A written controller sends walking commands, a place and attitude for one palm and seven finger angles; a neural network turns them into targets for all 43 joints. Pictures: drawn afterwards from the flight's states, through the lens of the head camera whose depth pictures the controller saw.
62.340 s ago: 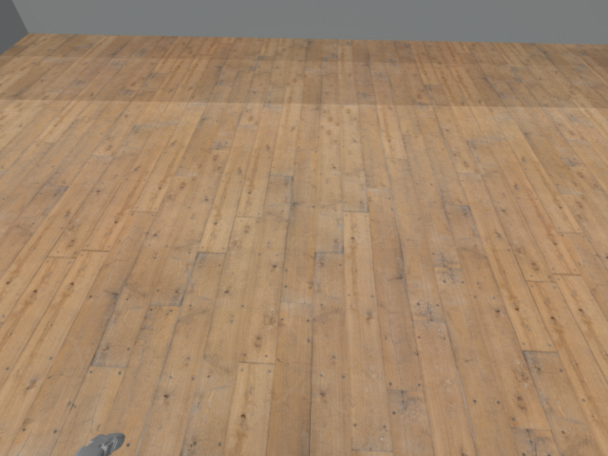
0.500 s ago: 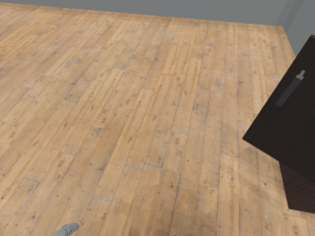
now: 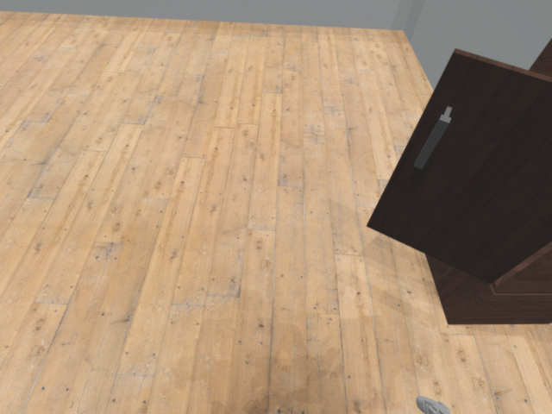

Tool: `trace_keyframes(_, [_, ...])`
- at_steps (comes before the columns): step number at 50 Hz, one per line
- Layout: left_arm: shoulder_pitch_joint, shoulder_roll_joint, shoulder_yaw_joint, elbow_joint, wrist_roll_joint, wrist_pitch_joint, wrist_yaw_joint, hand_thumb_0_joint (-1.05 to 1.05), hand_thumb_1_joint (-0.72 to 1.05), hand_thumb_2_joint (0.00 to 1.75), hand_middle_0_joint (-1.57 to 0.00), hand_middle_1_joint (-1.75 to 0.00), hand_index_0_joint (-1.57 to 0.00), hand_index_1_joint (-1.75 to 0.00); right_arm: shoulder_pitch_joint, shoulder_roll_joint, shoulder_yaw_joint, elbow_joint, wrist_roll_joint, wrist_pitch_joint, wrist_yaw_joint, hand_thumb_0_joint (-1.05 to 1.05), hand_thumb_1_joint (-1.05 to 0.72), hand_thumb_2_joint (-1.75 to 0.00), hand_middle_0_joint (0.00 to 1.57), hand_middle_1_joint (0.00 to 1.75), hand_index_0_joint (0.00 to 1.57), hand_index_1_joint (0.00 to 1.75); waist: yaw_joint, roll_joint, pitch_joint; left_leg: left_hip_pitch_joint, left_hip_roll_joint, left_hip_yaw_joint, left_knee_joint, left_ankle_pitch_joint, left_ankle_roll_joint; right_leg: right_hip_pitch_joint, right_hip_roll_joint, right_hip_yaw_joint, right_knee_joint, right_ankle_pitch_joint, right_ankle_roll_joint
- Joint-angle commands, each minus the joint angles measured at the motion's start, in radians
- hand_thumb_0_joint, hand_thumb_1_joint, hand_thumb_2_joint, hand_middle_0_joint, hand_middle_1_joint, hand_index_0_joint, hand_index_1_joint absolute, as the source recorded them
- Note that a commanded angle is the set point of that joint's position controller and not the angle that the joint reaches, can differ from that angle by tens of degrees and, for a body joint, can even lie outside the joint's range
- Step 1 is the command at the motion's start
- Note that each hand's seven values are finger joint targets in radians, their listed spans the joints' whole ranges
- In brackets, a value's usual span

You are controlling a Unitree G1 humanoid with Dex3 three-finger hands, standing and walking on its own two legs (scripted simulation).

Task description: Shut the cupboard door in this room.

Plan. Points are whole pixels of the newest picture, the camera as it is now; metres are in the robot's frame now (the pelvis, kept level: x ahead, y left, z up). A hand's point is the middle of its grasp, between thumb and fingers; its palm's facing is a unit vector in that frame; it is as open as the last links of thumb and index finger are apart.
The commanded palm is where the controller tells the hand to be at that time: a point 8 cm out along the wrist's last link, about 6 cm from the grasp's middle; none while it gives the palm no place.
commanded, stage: turn to face it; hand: left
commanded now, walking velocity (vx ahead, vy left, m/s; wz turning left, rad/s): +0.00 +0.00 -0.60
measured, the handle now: (433, 138) +0.67 -0.29 -0.01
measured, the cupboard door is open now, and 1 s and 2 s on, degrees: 59 59 59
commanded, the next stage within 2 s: take the last steps up to it in 0.54 s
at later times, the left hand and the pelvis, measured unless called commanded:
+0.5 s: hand (196, 386) +0.17 +0.14 -0.15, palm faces -0.29 -0.92 -0.28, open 7.3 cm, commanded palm none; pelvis +0.00 -0.02 -0.01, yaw -16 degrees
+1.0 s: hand (202, 407) +0.15 +0.13 -0.17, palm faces -0.37 -0.92 -0.15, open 7.4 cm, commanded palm none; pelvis +0.04 -0.04 +0.01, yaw -23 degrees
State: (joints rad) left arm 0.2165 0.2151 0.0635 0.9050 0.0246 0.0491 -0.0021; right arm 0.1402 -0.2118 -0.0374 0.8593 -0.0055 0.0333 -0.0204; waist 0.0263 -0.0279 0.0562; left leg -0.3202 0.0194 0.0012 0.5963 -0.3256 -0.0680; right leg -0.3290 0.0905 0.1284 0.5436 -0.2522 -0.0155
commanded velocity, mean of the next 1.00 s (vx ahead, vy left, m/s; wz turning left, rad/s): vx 0.11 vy -0.05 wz -0.32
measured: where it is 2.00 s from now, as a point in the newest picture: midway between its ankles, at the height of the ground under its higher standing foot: outside the picture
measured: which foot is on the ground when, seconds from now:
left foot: down 0.00-0.46, up 0.48-0.84, down 0.86-1.00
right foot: down 0.00-0.02, up 0.04-0.44, down 0.46-0.86, up 0.88-1.00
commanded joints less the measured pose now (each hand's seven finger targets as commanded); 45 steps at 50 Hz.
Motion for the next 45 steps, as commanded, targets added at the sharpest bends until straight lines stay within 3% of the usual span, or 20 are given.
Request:
trace_keyframes(1, [-0.034, 0.109, 0.033, -0.110, -0.014, -0.015, -0.004, 0.00, 0.90, 0.90, -0.20, -0.30, -0.20, -0.30, 0.146, -0.267, -0.052, -0.049, -0.016, -0.030, -0.026, 0.00, -0.90, -0.90, 0.20, 0.30, 0.20, 0.30, -0.066, 0.322, -0.147, 0.306, 0.442, -0.340, -0.311, 0.377, 0.179, -0.252, -0.022, -0.062, 0.378, -0.353, 0.030])
trace_keyframes(2, [-0.034, 0.134, 0.040, -0.109, -0.004, -0.010, -0.008, 0.00, 0.90, 0.90, -0.20, -0.30, -0.20, -0.30, 0.122, -0.242, -0.042, -0.064, -0.025, -0.023, -0.026, 0.00, -0.90, -0.90, 0.20, 0.30, 0.20, 0.30, -0.059, 0.223, -0.113, 0.207, 0.446, -0.290, -0.291, 0.417, 0.222, -0.213, -0.062, -0.049, 0.519, -0.341, 0.034])
trace_keyframes(3, [-0.003, 0.137, 0.049, -0.084, 0.003, 0.001, -0.010, 0.00, 0.90, 0.90, -0.20, -0.30, -0.20, -0.30, 0.070, -0.199, -0.027, -0.069, -0.025, -0.028, -0.031, 0.00, -0.90, -0.90, 0.20, 0.30, 0.20, 0.30, -0.025, 0.277, -0.094, 0.177, 0.398, -0.231, -0.298, 0.477, 0.205, -0.235, -0.079, -0.041, 0.591, -0.282, 0.052])
trace_keyframes(7, [-0.008, 0.110, 0.047, -0.065, -0.005, 0.007, -0.028, 0.00, 0.90, 0.90, -0.20, -0.30, -0.20, -0.30, 0.082, -0.168, -0.023, -0.065, -0.023, -0.037, -0.035, 0.00, -0.90, -0.90, 0.20, 0.30, 0.20, 0.30, -0.025, 0.179, -0.090, 0.285, 0.302, -0.023, -0.212, 0.697, 0.182, -0.273, -0.104, -0.098, 0.646, -0.196, 0.076])
trace_keyframes(13, [-0.090, 0.081, 0.032, -0.085, -0.006, 0.012, -0.034, 0.00, 0.90, 0.90, -0.20, -0.30, -0.20, -0.30, 0.158, -0.179, -0.037, -0.016, -0.024, -0.033, -0.025, 0.00, -0.90, -0.90, 0.20, 0.30, 0.20, 0.30, -0.064, 0.199, -0.069, 0.281, 0.320, 0.033, -0.214, 0.612, 0.200, -0.204, -0.129, -0.161, 0.448, -0.180, 0.069])
trace_keyframes(19, [-0.073, 0.072, 0.021, -0.079, -0.006, 0.000, -0.029, 0.00, 0.90, 0.90, -0.20, -0.30, -0.20, -0.30, 0.134, -0.207, -0.049, 0.016, -0.028, -0.024, -0.011, 0.00, -0.90, -0.90, 0.20, 0.30, 0.20, 0.30, -0.046, 0.252, -0.067, 0.187, 0.325, 0.063, -0.156, 0.482, 0.179, -0.008, -0.100, -0.216, 0.148, -0.135, 0.032])
trace_keyframes(21, [0.025, 0.110, 0.028, -0.042, -0.003, -0.014, -0.023, 0.00, 0.90, 0.90, -0.20, -0.30, -0.20, -0.30, 0.117, -0.202, -0.051, 0.019, -0.017, -0.022, -0.007, 0.00, -0.90, -0.90, 0.20, 0.30, 0.20, 0.30, 0.006, 0.156, -0.103, 0.098, 0.269, 0.125, -0.017, 0.365, 0.106, 0.191, -0.108, -0.206, -0.088, 0.099, 0.012])
trace_keyframes(22, [0.086, 0.190, 0.042, -0.023, 0.005, -0.028, -0.012, 0.00, 0.90, 0.90, -0.20, -0.30, -0.20, -0.30, 0.128, -0.151, -0.045, 0.008, -0.005, -0.022, -0.002, 0.00, -0.90, -0.90, 0.20, 0.30, 0.20, 0.30, 0.029, -0.055, -0.156, -0.045, 0.181, 0.190, 0.162, 0.156, 0.049, 0.351, -0.271, -0.003, -0.164, 0.293, -0.044])
trace_keyframes(23, [0.126, 0.271, 0.055, -0.003, 0.002, -0.038, 0.004, 0.00, 0.90, 0.90, -0.20, -0.30, -0.20, -0.30, 0.081, -0.082, -0.023, -0.031, -0.006, -0.018, 0.000, 0.00, -0.90, -0.90, 0.20, 0.30, 0.20, 0.30, 0.053, -0.271, -0.132, -0.246, 0.053, 0.178, 0.379, -0.322, 0.009, 0.384, -0.471, 0.238, -0.178, 0.629, -0.155])
trace_keyframes(24, [0.134, 0.269, 0.044, 0.000, -0.011, -0.036, 0.012, 0.00, 0.90, 0.90, -0.20, -0.30, -0.20, -0.30, 0.065, -0.109, -0.021, -0.027, -0.002, 0.001, -0.009, 0.00, -0.90, -0.90, 0.20, 0.30, 0.20, 0.30, 0.055, -0.181, -0.130, -0.221, 0.072, 0.044, 0.487, -0.325, 0.018, 0.281, -0.501, 0.220, -0.197, 0.588, -0.220])
trace_keyframes(26, [0.024, 0.214, 0.041, -0.022, -0.004, -0.035, 0.024, 0.00, 0.90, 0.90, -0.20, -0.30, -0.20, -0.30, 0.083, -0.102, -0.026, 0.001, -0.008, 0.005, -0.012, 0.00, -0.90, -0.90, 0.20, 0.30, 0.20, 0.30, 0.005, -0.237, -0.067, -0.305, 0.079, 0.007, 0.574, -0.226, 0.012, 0.253, -0.420, 0.183, -0.212, 0.485, -0.207])
trace_keyframes(30, [-0.063, 0.152, 0.018, -0.046, -0.007, -0.041, 0.021, 0.00, 0.90, 0.90, -0.20, -0.30, -0.20, -0.30, 0.151, -0.094, -0.026, 0.056, -0.014, 0.012, 0.003, 0.00, -0.90, -0.90, 0.20, 0.30, 0.20, 0.30, -0.051, -0.119, -0.079, -0.186, 0.072, 0.021, 0.530, -0.052, -0.003, 0.133, -0.311, 0.007, -0.225, 0.368, -0.152])
trace_keyframes(37, [0.003, 0.158, 0.033, -0.002, 0.004, -0.047, 0.008, 0.00, 0.90, 0.90, -0.20, -0.30, -0.20, -0.30, 0.091, -0.073, -0.023, 0.028, -0.022, -0.013, 0.005, 0.00, -0.90, -0.90, 0.20, 0.30, 0.20, 0.30, -0.007, -0.107, -0.062, -0.129, 0.051, 0.070, 0.198, -0.114, 0.004, 0.162, -0.316, 0.123, -0.287, -0.033, -0.204])
trace_keyframes(39, [-0.007, 0.160, 0.038, 0.004, 0.004, -0.045, 0.001, 0.00, 0.90, 0.90, -0.20, -0.30, -0.20, -0.30, 0.137, -0.068, -0.022, 0.040, -0.022, -0.030, 0.002, 0.00, -0.90, -0.90, 0.20, 0.30, 0.20, 0.30, -0.025, -0.120, -0.054, -0.012, 0.034, 0.091, 0.044, -0.090, 0.018, 0.102, -0.294, 0.126, -0.262, -0.119, -0.194])
trace_keyframes(40, [-0.025, 0.148, 0.036, 0.008, -0.002, -0.044, -0.003, 0.00, 0.90, 0.90, -0.20, -0.30, -0.20, -0.30, 0.195, -0.065, -0.018, 0.059, -0.023, -0.040, -0.002, 0.00, -0.90, -0.90, 0.20, 0.30, 0.20, 0.30, -0.059, -0.106, -0.054, 0.107, 0.023, 0.104, -0.074, -0.007, 0.023, 0.026, -0.262, 0.109, -0.225, -0.165, -0.167])
trace_keyframes(41, [-0.033, 0.115, 0.031, 0.008, -0.009, -0.042, -0.006, 0.00, 0.90, 0.90, -0.20, -0.30, -0.20, -0.30, 0.263, -0.085, -0.020, 0.085, -0.024, -0.053, -0.008, 0.00, -0.90, -0.90, 0.20, 0.30, 0.20, 0.30, -0.094, -0.028, -0.059, 0.275, 0.044, 0.069, -0.208, 0.040, 0.028, -0.101, -0.204, 0.064, -0.128, -0.218, -0.122])
trace_keyframes(42, [-0.025, 0.046, 0.018, -0.012, -0.016, -0.037, -0.015, 0.00, 0.90, 0.90, -0.20, -0.30, -0.20, -0.30, 0.336, -0.178, -0.038, 0.106, -0.035, -0.060, -0.016, 0.00, -0.90, -0.90, 0.20, 0.30, 0.20, 0.30, -0.121, 0.256, -0.049, 0.364, 0.254, -0.214, -0.345, -0.182, 0.077, -0.274, -0.080, -0.046, 0.112, -0.272, -0.058])
trace_keyframes(43, [-0.057, 0.039, 0.011, -0.044, -0.005, -0.038, -0.021, 0.00, 0.90, 0.90, -0.20, -0.30, -0.20, -0.30, 0.401, -0.248, -0.052, 0.107, -0.040, -0.058, -0.024, 0.00, -0.90, -0.90, 0.20, 0.30, 0.20, 0.30, -0.145, 0.374, -0.024, 0.351, 0.457, -0.485, -0.440, -0.319, 0.155, -0.390, -0.040, -0.144, 0.350, -0.325, -0.023])
trace_keyframes(44, [-0.110, 0.079, 0.024, -0.060, 0.009, -0.031, -0.030, 0.00, 0.90, 0.90, -0.20, -0.30, -0.20, -0.30, 0.374, -0.258, -0.051, 0.095, -0.039, -0.053, -0.029, 0.00, -0.90, -0.90, 0.20, 0.30, 0.20, 0.30, -0.145, 0.250, 0.053, 0.228, 0.502, -0.480, -0.488, -0.370, 0.203, -0.393, -0.101, -0.063, 0.480, -0.272, -0.029])
trace_keyframes(45, [-0.090, 0.094, 0.033, -0.042, 0.020, -0.027, -0.039, 0.00, 0.90, 0.90, -0.20, -0.30, -0.20, -0.30, 0.318, -0.205, -0.038, 0.079, -0.039, -0.059, -0.028, 0.00, -0.90, -0.90, 0.20, 0.30, 0.20, 0.30, -0.102, 0.195, 0.071, 0.186, 0.434, -0.408, -0.493, -0.303, 0.168, -0.389, -0.117, -0.053, 0.547, -0.177, -0.017])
